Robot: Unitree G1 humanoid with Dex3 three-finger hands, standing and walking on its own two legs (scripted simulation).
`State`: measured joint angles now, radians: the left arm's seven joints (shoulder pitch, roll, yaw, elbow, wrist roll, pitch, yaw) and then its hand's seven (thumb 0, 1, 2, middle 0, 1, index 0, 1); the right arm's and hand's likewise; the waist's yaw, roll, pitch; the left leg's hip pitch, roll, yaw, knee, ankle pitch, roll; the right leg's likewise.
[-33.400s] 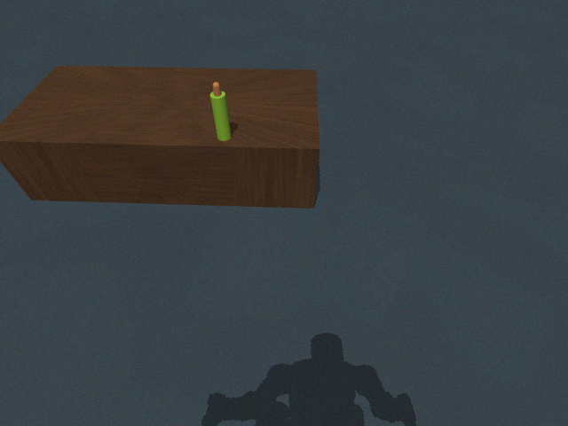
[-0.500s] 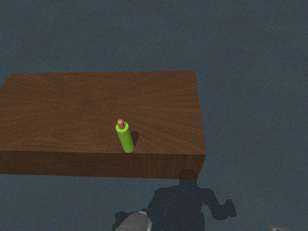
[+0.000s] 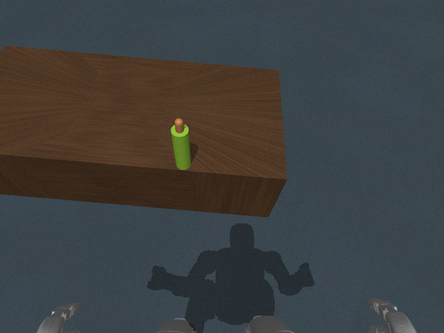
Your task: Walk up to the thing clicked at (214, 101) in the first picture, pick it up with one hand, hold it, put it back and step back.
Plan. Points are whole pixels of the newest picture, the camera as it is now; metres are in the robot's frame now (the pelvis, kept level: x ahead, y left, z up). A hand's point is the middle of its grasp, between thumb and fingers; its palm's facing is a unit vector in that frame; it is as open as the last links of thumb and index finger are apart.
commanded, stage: step back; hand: left
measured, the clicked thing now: (181, 144) +0.69 +0.15 -0.29
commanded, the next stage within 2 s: none
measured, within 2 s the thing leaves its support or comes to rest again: neither
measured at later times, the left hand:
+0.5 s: hand out of the picture -0.04 +0.29 -0.15, palm faces +0.05 -0.90 -0.43, open 7.3 cm
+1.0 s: hand out of the picture -0.26 +0.24 -0.14, palm faces -0.01 -0.91 -0.41, open 7.3 cm
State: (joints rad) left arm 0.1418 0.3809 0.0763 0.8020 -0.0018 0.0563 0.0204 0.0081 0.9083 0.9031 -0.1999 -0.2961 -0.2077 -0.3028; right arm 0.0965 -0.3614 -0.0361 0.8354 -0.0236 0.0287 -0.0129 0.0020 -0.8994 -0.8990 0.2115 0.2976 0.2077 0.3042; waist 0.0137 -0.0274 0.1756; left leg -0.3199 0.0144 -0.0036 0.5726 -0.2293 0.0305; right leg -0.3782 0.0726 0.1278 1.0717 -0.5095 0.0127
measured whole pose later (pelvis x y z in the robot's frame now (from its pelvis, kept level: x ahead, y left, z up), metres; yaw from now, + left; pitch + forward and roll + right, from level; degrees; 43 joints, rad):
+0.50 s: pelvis -0.17 +0.00 -0.02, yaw +3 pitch -3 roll +3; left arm 0.08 0.42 0.08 0.77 0.02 0.06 0.03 0.01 0.91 0.90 -0.20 -0.30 -0.21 -0.30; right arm 0.18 -0.36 -0.05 0.91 -0.02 0.04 -0.02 0.00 -0.90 -0.90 0.21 0.30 0.20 0.30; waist 0.02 -0.07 0.22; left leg -0.23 -0.08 -0.01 0.65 -0.37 0.01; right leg -0.44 -0.10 0.03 0.74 -0.24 0.01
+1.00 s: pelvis -0.32 -0.03 +0.00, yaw -2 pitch -2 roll +2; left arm 0.23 0.36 0.06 0.91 0.04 0.05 0.00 0.01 0.91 0.90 -0.20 -0.30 -0.21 -0.30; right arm 0.13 -0.40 -0.05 0.88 -0.01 0.06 -0.01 0.00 -0.90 -0.90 0.21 0.30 0.20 0.30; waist 0.05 0.01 0.11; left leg -0.49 -0.08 -0.10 1.01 -0.47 0.00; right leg -0.25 -0.01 0.04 0.63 -0.34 -0.03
